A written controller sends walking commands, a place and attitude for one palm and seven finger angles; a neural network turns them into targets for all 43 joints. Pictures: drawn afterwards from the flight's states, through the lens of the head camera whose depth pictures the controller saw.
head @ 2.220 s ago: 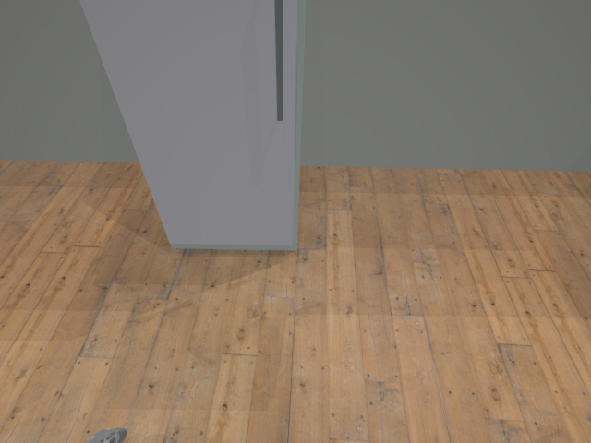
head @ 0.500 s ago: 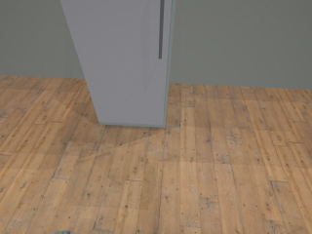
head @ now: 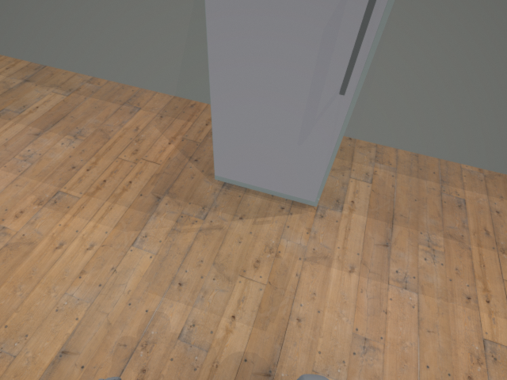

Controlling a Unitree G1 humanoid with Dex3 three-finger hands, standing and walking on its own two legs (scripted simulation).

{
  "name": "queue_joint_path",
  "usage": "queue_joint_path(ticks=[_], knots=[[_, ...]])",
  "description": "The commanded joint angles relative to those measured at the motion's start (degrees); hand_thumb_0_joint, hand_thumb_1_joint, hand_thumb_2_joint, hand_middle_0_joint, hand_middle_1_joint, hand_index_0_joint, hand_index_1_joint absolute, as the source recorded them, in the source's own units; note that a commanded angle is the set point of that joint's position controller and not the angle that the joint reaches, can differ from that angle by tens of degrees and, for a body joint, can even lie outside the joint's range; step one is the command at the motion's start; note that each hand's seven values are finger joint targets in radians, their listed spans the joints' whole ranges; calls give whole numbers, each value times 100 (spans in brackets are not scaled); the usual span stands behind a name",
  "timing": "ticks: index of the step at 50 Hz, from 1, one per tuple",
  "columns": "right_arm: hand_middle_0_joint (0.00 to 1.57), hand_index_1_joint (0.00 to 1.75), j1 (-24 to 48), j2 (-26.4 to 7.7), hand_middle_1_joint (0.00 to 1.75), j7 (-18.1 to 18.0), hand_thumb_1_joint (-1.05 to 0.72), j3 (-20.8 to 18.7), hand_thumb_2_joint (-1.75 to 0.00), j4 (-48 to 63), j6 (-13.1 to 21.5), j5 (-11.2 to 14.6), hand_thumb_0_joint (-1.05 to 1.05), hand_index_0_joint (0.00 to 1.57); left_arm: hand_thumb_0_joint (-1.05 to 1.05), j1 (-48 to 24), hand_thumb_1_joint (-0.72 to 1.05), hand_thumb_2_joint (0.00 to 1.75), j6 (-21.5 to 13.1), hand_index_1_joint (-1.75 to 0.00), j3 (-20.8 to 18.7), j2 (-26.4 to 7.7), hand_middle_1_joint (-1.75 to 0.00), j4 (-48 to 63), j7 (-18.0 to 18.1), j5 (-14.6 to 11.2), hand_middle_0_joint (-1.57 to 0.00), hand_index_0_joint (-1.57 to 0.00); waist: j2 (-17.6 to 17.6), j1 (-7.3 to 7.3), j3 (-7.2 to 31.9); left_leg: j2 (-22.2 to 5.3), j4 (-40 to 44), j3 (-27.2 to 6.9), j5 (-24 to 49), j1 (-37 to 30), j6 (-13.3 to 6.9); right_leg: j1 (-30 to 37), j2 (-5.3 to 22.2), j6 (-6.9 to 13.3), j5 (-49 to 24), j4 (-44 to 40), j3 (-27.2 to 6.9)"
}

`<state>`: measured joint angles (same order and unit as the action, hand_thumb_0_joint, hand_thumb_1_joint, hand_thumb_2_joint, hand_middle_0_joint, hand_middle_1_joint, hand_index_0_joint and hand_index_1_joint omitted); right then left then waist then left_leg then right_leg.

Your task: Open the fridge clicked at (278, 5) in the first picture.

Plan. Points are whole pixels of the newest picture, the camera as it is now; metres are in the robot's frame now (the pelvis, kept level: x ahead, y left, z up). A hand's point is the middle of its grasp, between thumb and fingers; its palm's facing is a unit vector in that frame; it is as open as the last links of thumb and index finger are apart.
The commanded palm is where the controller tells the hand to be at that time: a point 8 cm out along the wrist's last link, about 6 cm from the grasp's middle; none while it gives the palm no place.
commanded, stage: walk to a spot facing it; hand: right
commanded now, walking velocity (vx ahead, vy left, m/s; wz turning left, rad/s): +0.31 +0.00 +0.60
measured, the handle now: (367, 14) +0.94 -0.27 +0.16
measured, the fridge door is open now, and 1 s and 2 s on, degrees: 0 0 0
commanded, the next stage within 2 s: none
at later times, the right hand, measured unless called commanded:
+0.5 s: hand (391, 342) +0.23 -0.28 -0.18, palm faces -0.23 +0.96 -0.19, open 7.4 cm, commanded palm none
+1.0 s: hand (309, 252) +0.42 -0.13 -0.18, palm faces -0.56 +0.80 -0.23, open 7.4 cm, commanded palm none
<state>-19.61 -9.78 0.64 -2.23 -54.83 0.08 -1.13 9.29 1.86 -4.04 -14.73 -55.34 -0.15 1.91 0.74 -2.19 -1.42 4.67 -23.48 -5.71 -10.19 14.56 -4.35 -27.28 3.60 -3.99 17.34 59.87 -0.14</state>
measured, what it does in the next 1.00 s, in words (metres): walks ahead, turning left: right foot, then left foot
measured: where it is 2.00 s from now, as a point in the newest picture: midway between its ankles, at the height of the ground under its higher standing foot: (253, 347)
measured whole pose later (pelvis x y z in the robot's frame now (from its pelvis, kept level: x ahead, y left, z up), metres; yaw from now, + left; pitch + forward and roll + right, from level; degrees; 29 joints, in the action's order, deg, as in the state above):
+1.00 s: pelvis +0.23 -0.03 -0.02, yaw +35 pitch +0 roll +0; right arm -8.7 -11.5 -0.9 -2.9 -53.1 -1.3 -1.0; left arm 11.2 1.9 -2.9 -9.7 -53.5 1.5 1.2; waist -0.3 1.9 -5.6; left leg 3.5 -32.2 2.0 -15.1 17.5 -4.6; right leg -30.1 7.9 -4.4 23.3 67.2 0.7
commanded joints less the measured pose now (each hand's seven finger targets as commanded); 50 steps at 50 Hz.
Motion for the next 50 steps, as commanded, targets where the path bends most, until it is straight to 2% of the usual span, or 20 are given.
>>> queue_joint_path(ticks=[1,7,11,12,13,14,15,16,18,21,24,33,36,38,39,40,41,44,46,50], knots=[[20,30,-440,-1216,30,-54,-90,-368,-90,238,194,-26,0,20,0,-515,90,90,-272,-30,-52,-379,-30,674,-3,-27,-20,-20,-849,-148,227,-1403,1146,-2161,-1445,-1050,-633,-943,60,-26,75,-510,-10],[20,30,-314,-1298,30,-66,-90,-388,-90,299,168,-57,0,20,0,-596,90,90,-374,-30,-24,-319,-30,853,6,-97,-20,-20,-994,-163,98,-1344,1029,-2335,-1082,-496,-701,-80,-192,78,343,-1749,31],[20,30,348,-1320,30,-49,-90,-434,-90,519,102,-21,0,20,0,427,90,90,-485,-30,-49,-401,-30,601,86,-159,-20,-20,-785,377,208,-805,248,-1916,-1296,1147,-334,2409,-347,192,-131,-3437,113],[20,30,443,-1027,30,-23,-90,-373,-90,609,105,-3,0,20,0,1072,90,90,-534,-30,-117,-728,-30,406,173,-160,-20,-20,35,668,490,-367,-665,-1433,-1477,1954,-98,3611,326,268,303,-3954,-405],[20,30,324,-662,30,41,-90,-316,-90,691,102,64,0,20,0,1507,90,90,-530,-30,-261,-1344,-30,340,186,-79,-20,-20,1811,805,574,283,-2410,-419,-2344,3014,236,4039,1932,638,2030,-4795,-2452],[20,30,536,-839,30,48,-90,-358,-90,808,140,7,0,20,0,1396,90,90,-488,-30,-240,-1428,-30,460,177,-116,-20,-20,1497,712,160,-231,-3201,12,-2175,3145,404,3220,2650,1049,2599,-5188,-3101],[20,30,605,-943,30,86,-90,-433,-90,795,131,-54,0,20,0,1044,90,90,-473,-30,-162,-1184,-30,591,155,-67,-20,-20,939,552,-317,-464,-3709,56,-1861,2947,457,2415,2541,1203,2547,-5369,-2897],[20,30,507,-992,30,123,-90,-478,-90,599,67,-109,0,20,0,767,90,90,-494,-30,-62,-772,-30,590,159,-65,-20,-20,621,320,-528,-519,-4060,122,-1328,2735,507,1958,2040,923,2002,-5359,-2227],[20,30,338,-760,30,210,-90,-443,-90,427,-37,-132,0,20,0,596,90,90,-554,-30,81,-453,-30,552,193,-83,-20,-20,441,114,-794,-680,-4392,348,-581,2507,579,1612,1456,555,103,-5092,-808],[20,30,62,-547,30,178,-90,-383,-90,302,-134,-96,0,20,0,985,90,90,-617,-30,163,-260,-30,326,266,-109,-20,-20,784,21,-403,-601,-4771,539,-302,2431,665,2085,1141,267,-3294,-4401,328],[20,30,276,-478,30,145,-90,-361,-90,356,-215,-87,0,20,0,1316,90,90,-605,-30,198,-195,-30,124,314,-113,-20,-20,916,63,-340,-563,-4747,680,-127,2548,673,2331,1093,122,-4607,-4081,673],[20,30,1669,-393,30,150,-90,-224,-90,681,-237,-54,0,20,0,1830,90,90,-452,-30,80,-299,-30,-244,332,-35,-20,-20,773,452,-419,-581,-2557,1372,-543,2291,509,3235,1410,864,-5392,-3596,1114],[20,30,1340,-509,30,98,-90,-257,-90,648,-160,-63,0,20,0,1809,90,90,-412,-30,-15,-460,-30,-258,294,-73,-20,-20,795,247,-44,-285,-1929,1601,-752,1443,303,3317,1537,850,-6627,-2820,1343],[20,30,308,-865,30,46,-90,-361,-90,417,8,-88,0,20,0,1523,90,90,-398,-30,-49,-593,-30,-83,231,-142,-20,-20,743,-325,597,-393,-797,1288,-116,-456,102,2486,1545,578,-5886,-1111,1374],[20,30,-387,-1399,30,-22,-90,-453,-90,227,80,-113,0,20,0,1489,90,90,-370,-30,-18,-421,-30,88,169,-254,-20,-20,-385,-599,1259,-1560,-543,-154,2261,-2306,-456,855,1005,269,-2852,736,1539],[20,30,-628,-1806,30,-118,-90,-529,-90,153,101,44,0,20,0,1356,90,90,-379,-30,24,-75,-30,322,188,-257,-20,-20,-1203,-465,1734,-3056,-545,-2434,5500,-2996,-1300,-652,-36,-76,1906,2653,1082],[20,30,-457,-1761,30,-205,-90,-526,-90,205,22,116,0,20,0,924,90,90,-343,-30,20,-193,-30,494,263,-239,-20,-20,-648,-488,1557,-2905,-379,-1835,5042,-2585,-1474,-628,200,107,1743,2493,55],[20,30,815,-1239,30,-281,-90,-395,-90,540,-16,81,0,20,0,681,90,90,-157,-30,13,-70,-30,415,187,-118,-20,-20,-24,119,367,-2153,205,-992,2651,-501,-899,-382,588,24,800,1610,-13],[20,30,1079,-1179,30,-244,-90,-347,-90,589,23,21,0,20,0,919,90,90,-36,-30,31,39,-30,302,190,-75,-20,-20,-92,402,74,-1825,311,-550,2626,317,-675,-42,481,-53,626,1106,103],[20,30,1008,-1220,30,-164,-90,-369,-90,589,12,-27,0,20,0,809,90,90,-17,-30,18,41,-30,399,158,-83,-20,-20,-736,413,164,-1393,269,-488,1947,596,-551,119,306,-120,228,201,226]])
